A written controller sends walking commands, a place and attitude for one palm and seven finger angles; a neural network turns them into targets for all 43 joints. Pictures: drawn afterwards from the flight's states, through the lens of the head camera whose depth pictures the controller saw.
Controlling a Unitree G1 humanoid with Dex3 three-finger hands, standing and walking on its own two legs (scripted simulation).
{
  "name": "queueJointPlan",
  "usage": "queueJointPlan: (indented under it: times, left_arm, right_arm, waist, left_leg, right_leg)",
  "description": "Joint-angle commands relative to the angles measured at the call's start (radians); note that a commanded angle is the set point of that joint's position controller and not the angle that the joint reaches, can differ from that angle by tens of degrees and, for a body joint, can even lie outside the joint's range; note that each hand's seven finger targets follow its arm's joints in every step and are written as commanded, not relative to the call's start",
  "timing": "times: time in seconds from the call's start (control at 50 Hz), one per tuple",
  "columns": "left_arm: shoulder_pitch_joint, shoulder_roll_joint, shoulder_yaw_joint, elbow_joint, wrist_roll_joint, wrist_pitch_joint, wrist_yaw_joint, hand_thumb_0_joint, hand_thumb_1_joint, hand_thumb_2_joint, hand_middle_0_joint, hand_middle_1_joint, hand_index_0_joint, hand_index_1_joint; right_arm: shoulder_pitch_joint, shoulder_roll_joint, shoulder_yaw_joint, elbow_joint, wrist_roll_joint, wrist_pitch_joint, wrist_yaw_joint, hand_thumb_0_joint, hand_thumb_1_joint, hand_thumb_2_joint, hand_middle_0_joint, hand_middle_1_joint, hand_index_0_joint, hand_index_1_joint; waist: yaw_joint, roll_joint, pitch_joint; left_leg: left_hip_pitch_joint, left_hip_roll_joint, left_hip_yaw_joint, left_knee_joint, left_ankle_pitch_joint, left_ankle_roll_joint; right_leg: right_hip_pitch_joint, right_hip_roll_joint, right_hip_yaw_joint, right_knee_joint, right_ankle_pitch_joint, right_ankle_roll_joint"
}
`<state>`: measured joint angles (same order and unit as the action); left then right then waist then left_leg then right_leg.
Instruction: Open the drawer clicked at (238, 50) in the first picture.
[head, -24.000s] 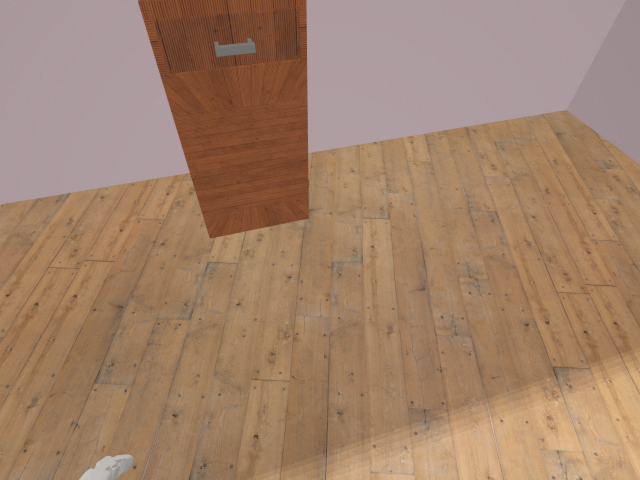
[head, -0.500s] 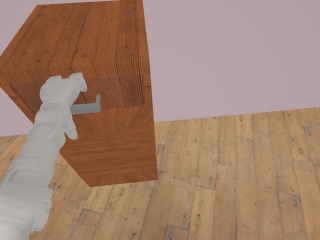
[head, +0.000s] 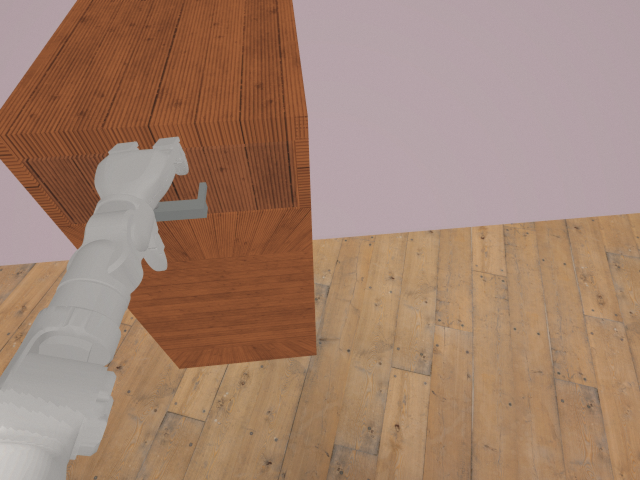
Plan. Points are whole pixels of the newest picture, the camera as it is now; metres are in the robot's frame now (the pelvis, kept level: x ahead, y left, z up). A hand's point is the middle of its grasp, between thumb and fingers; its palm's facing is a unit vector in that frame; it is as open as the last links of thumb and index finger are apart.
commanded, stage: re-aim the fingers above the handle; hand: left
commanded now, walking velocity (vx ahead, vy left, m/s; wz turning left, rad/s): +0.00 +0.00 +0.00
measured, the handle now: (171, 200) +0.51 +0.24 +0.03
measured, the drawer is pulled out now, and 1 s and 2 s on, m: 0.00 0.00 0.00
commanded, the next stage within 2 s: lower the fingers behind the handle in 1.16 s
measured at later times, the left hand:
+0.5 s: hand (163, 209) +0.44 +0.22 +0.09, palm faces +0.00 -0.06 -1.00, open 13.8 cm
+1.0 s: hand (174, 195) +0.47 +0.21 +0.09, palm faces +0.02 -0.06 -1.00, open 13.8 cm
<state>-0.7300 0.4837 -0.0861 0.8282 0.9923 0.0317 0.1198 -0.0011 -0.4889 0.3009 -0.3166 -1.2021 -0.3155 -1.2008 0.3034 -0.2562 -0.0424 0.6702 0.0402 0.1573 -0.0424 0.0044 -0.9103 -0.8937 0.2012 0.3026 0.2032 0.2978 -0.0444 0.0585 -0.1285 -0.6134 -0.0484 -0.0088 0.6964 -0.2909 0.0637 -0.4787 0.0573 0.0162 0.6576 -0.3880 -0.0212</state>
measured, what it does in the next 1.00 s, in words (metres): stands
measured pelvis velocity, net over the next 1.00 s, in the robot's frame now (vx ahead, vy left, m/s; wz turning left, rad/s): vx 0.01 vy -0.02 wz -0.01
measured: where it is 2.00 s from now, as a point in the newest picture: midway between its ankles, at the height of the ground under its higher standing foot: outside the picture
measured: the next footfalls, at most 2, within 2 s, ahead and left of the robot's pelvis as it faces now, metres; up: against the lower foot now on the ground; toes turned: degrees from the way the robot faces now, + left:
none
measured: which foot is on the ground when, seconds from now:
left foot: down 0.00-1.00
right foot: down 0.00-1.00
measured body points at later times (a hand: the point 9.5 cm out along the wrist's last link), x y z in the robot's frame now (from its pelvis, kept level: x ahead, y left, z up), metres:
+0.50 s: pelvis +0.00 +0.00 +0.00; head +0.05 -0.01 +0.45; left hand +0.44 +0.22 +0.14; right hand +0.09 -0.27 -0.13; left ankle +0.02 +0.08 -0.72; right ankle -0.04 -0.11 -0.72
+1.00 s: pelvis +0.01 -0.02 +0.00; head +0.07 -0.03 +0.44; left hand +0.46 +0.21 +0.14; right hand +0.07 -0.29 -0.13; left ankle +0.02 +0.08 -0.72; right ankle -0.04 -0.11 -0.72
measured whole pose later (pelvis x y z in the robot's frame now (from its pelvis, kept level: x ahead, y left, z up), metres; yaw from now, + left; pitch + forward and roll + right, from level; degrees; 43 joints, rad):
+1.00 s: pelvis +0.01 -0.02 +0.00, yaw +0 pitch +13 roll -1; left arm -0.70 0.50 -0.03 0.78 1.01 -0.06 0.14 0.00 -0.49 0.30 -0.32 -1.20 -0.32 -1.20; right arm 0.29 -0.27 -0.04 0.67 0.04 0.16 -0.06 0.00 -0.91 -0.89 0.20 0.30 0.20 0.30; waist -0.05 0.06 -0.12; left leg -0.62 -0.03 -0.01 0.70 -0.31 0.04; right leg -0.50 0.07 0.02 0.67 -0.40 -0.04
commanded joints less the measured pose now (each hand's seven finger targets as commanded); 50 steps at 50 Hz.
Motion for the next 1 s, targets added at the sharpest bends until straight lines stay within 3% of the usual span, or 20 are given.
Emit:
queueJointPlan:
  times: [0.0,0.06,0.1,0.2,0.28,0.32,0.36,0.44,0.54,0.6,0.62,0.66,0.74,0.78,0.84,0.86,0.88,0.9,0.92,0.98]
  left_arm:
    - [-0.456,0.308,0.131,-0.163,0.014,0.001,0.041,0.0,-0.5,0.3,-0.3,-1.2,-0.3,-1.2]
    - [-0.435,0.277,0.118,-0.172,0.018,0.0,0.046,0.0,-0.5,0.3,-0.3,-1.2,-0.3,-1.2]
    - [-0.401,0.396,0.205,-0.138,0.032,-0.002,0.046,0.0,-0.5,0.3,-0.3,-1.2,-0.3,-1.2]
    - [-0.371,0.308,0.146,-0.229,0.012,-0.021,0.03,0.0,-0.5,0.3,-0.3,-1.2,-0.3,-1.2]
    - [-0.393,0.167,0.031,-0.343,-0.021,-0.036,0.006,0.0,-0.5,0.3,-0.3,-1.2,-0.3,-1.2]
    - [-0.371,0.215,0.071,-0.343,-0.024,-0.034,0.007,0.0,-0.5,0.3,-0.3,-1.2,-0.3,-1.2]
    - [-0.434,0.2,0.052,-0.351,-0.021,-0.035,0.015,0.0,-0.5,0.3,-0.3,-1.2,-0.3,-1.2]
    - [-0.466,0.25,0.1,-0.304,0.002,-0.016,0.055,0.0,-0.5,0.3,-0.3,-1.2,-0.3,-1.2]
    - [-0.432,0.345,0.171,-0.153,0.029,0.046,0.089,0.0,-0.5,0.3,-0.3,-1.2,-0.3,-1.2]
    - [-0.404,0.308,0.131,-0.109,0.032,0.07,0.064,0.0,-0.5,0.3,-0.3,-1.2,-0.3,-1.2]
    - [-0.408,0.259,0.086,-0.12,0.021,0.072,0.046,0.0,-0.5,0.3,-0.3,-1.2,-0.3,-1.2]
    - [-0.382,0.241,0.064,-0.119,0.009,0.064,0.007,0.0,-0.5,0.3,-0.3,-1.2,-0.3,-1.2]
    - [-0.44,0.186,0.003,-0.197,-0.016,-0.007,-0.057,0.0,-0.5,0.3,-0.3,-1.2,-0.3,-1.2]
    - [-0.5,0.191,0.011,-0.294,-0.026,-0.064,-0.058,0.0,-0.5,0.3,-0.3,-1.2,-0.3,-1.2]
    - [-0.485,0.317,0.133,-0.301,-0.011,-0.108,-0.008,0.0,-0.5,0.3,-0.3,-1.2,-0.3,-1.2]
    - [-0.504,0.312,0.136,-0.295,-0.009,-0.11,0.014,0.0,-0.5,0.3,-0.3,-1.2,-0.3,-1.2]
    - [-0.505,0.376,0.197,-0.28,-0.006,-0.107,0.038,0.0,-0.5,0.3,-0.3,-1.2,-0.3,-1.2]
    - [-0.498,0.382,0.204,-0.264,0.0,-0.096,0.066,0.0,-0.5,0.3,-0.3,-1.2,-0.3,-1.2]
    - [-0.448,0.451,0.277,-0.23,0.009,-0.076,0.091,0.0,-0.5,0.3,-0.3,-1.2,-0.3,-1.2]
    - [-0.392,0.408,0.244,-0.182,0.024,0.0,0.122,0.0,-0.5,0.3,-0.3,-1.2,-0.3,-1.2]
  right_arm:
    - [0.037,-0.153,-0.04,-0.1,0.0,-0.025,-0.015,0.0,-0.9,-0.9,0.2,0.3,0.2,0.3]
    - [0.037,-0.147,-0.041,-0.112,-0.002,-0.028,-0.01,0.0,-0.9,-0.9,0.2,0.3,0.2,0.3]
    - [0.034,-0.155,-0.035,-0.118,-0.003,-0.021,-0.017,0.0,-0.9,-0.9,0.2,0.3,0.2,0.3]
    - [0.043,-0.153,-0.053,-0.129,-0.001,-0.025,-0.013,0.0,-0.9,-0.9,0.2,0.3,0.2,0.3]
    - [0.038,-0.145,-0.063,-0.126,0.0,-0.032,-0.007,0.0,-0.9,-0.9,0.2,0.3,0.2,0.3]
    - [0.035,-0.15,-0.064,-0.115,0.0,-0.029,-0.008,0.0,-0.9,-0.9,0.2,0.3,0.2,0.3]
    - [0.028,-0.145,-0.057,-0.105,0.002,-0.029,-0.01,0.0,-0.9,-0.9,0.2,0.3,0.2,0.3]
    - [0.019,-0.144,-0.049,-0.095,0.001,-0.03,-0.008,0.0,-0.9,-0.9,0.2,0.3,0.2,0.3]
    - [0.01,-0.147,-0.033,-0.097,-0.001,-0.027,-0.015,0.0,-0.9,-0.9,0.2,0.3,0.2,0.3]
    - [0.012,-0.149,-0.032,-0.11,0.001,-0.025,-0.015,0.0,-0.9,-0.9,0.2,0.3,0.2,0.3]
    - [0.013,-0.15,-0.034,-0.118,0.002,-0.024,-0.013,0.0,-0.9,-0.9,0.2,0.3,0.2,0.3]
    - [0.019,-0.153,-0.036,-0.124,0.003,-0.021,-0.016,0.0,-0.9,-0.9,0.2,0.3,0.2,0.3]
    - [0.024,-0.149,-0.04,-0.123,0.005,-0.019,-0.028,0.0,-0.9,-0.9,0.2,0.3,0.2,0.3]
    - [0.028,-0.142,-0.046,-0.117,0.0,-0.024,-0.032,0.0,-0.9,-0.9,0.2,0.3,0.2,0.3]
    - [0.04,-0.141,-0.046,-0.101,-0.002,-0.025,-0.037,0.0,-0.9,-0.9,0.2,0.3,0.2,0.3]
    - [0.043,-0.137,-0.044,-0.095,0.001,-0.026,-0.035,0.0,-0.9,-0.9,0.2,0.3,0.2,0.3]
    - [0.045,-0.143,-0.044,-0.085,-0.003,-0.027,-0.033,0.0,-0.9,-0.9,0.2,0.3,0.2,0.3]
    - [0.041,-0.14,-0.043,-0.086,-0.001,-0.028,-0.031,0.0,-0.9,-0.9,0.2,0.3,0.2,0.3]
    - [0.044,-0.141,-0.042,-0.082,-0.003,-0.027,-0.031,0.0,-0.9,-0.9,0.2,0.3,0.2,0.3]
    - [0.03,-0.14,-0.041,-0.09,-0.006,-0.025,-0.018,0.0,-0.9,-0.9,0.2,0.3,0.2,0.3]
  waist:
    - [-0.002,-0.002,-0.315]
    - [0.004,0.02,-0.325]
    - [0.027,-0.003,-0.335]
    - [0.01,-0.006,-0.394]
    - [-0.029,0.013,-0.371]
    - [-0.02,0.023,-0.347]
    - [-0.027,0.027,-0.317]
    - [-0.005,0.048,-0.316]
    - [0.018,-0.024,-0.319]
    - [0.014,-0.036,-0.343]
    - [0.0,-0.028,-0.333]
    - [-0.009,-0.071,-0.331]
    - [-0.042,-0.063,-0.292]
    - [-0.046,-0.024,-0.319]
    - [-0.015,0.039,-0.346]
    - [-0.018,0.029,-0.325]
    - [-0.005,0.023,-0.334]
    - [-0.001,0.029,-0.349]
    - [0.03,0.021,-0.373]
    - [0.045,0.034,-0.422]
  left_leg:
    - [0.331,0.03,-0.021,-0.058,0.302,-0.008]
    - [0.35,0.033,-0.02,-0.054,0.332,-0.011]
    - [0.307,0.031,-0.014,-0.056,0.333,-0.01]
    - [0.375,0.037,-0.009,-0.039,0.408,-0.006]
    - [0.456,0.044,-0.028,-0.031,0.463,-0.005]
    - [0.463,0.043,-0.037,-0.034,0.436,-0.008]
    - [0.445,0.039,-0.044,-0.042,0.401,-0.01]
    - [0.422,0.034,-0.046,-0.055,0.349,-0.019]
    - [0.305,0.023,-0.015,-0.062,0.294,-0.013]
    - [0.301,0.023,0.001,-0.06,0.31,-0.009]
    - [0.309,0.021,0.006,-0.057,0.308,-0.007]
    - [0.307,0.019,0.01,-0.05,0.313,-0.001]
    - [0.326,0.015,0.005,-0.043,0.308,0.006]
    - [0.367,0.017,-0.003,-0.034,0.34,0.008]
    - [0.363,0.014,-0.009,-0.023,0.348,0.002]
    - [0.341,0.014,-0.012,-0.023,0.344,0.0]
    - [0.312,0.015,-0.01,-0.024,0.35,-0.001]
    - [0.296,0.013,-0.005,-0.024,0.334,-0.004]
    - [0.272,0.013,-0.001,-0.025,0.354,-0.007]
    - [0.265,0.012,0.016,-0.028,0.402,-0.017]
  right_leg:
    - [-0.001,0.016,-0.027,-0.077,0.277,-0.031]
    - [-0.011,0.018,-0.033,-0.071,0.286,-0.034]
    - [0.039,0.016,-0.024,-0.065,0.31,-0.032]
    - [0.041,0.018,-0.022,-0.069,0.366,-0.024]
    - [-0.025,0.022,-0.029,-0.084,0.349,-0.024]
    - [-0.043,0.025,-0.032,-0.086,0.321,-0.025]
    - [-0.06,0.023,-0.037,-0.085,0.3,-0.029]
    - [-0.06,0.023,-0.041,-0.075,0.251,-0.038]
    - [0.031,0.015,-0.029,-0.072,0.285,-0.033]
    - [0.066,0.009,-0.022,-0.075,0.333,-0.027]
    - [0.06,0.008,-0.02,-0.082,0.346,-0.022]
    - [0.077,0.005,-0.012,-0.091,0.379,-0.015]
    - [0.044,0.002,0.0,-0.103,0.399,-0.009]
    - [0.032,0.003,0.003,-0.1,0.399,-0.016]
    - [0.019,0.008,0.003,-0.076,0.385,-0.025]
    - [0.007,0.01,-0.005,-0.07,0.377,-0.027]
    - [0.031,0.008,-0.003,-0.066,0.387,-0.029]
    - [0.038,0.008,-0.001,-0.058,0.387,-0.026]
    - [0.08,0.008,-0.004,-0.045,0.418,-0.03]
    - [0.126,0.009,-0.01,-0.038,0.469,-0.03]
